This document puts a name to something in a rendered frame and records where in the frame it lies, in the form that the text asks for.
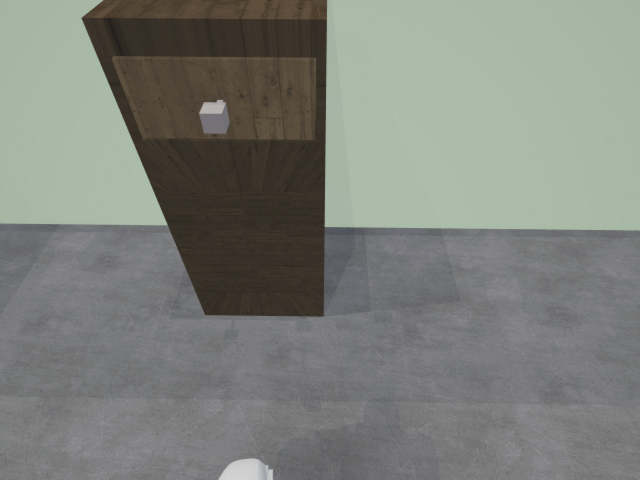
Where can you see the robot left thigh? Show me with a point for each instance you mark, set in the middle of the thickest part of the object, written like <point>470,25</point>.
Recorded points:
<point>247,469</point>

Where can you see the handle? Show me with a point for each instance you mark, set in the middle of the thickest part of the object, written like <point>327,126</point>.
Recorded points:
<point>214,117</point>

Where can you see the drawer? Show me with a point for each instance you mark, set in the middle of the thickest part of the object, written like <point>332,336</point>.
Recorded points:
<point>271,98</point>

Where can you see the cabinet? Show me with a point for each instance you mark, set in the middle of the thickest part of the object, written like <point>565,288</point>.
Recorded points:
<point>247,215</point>

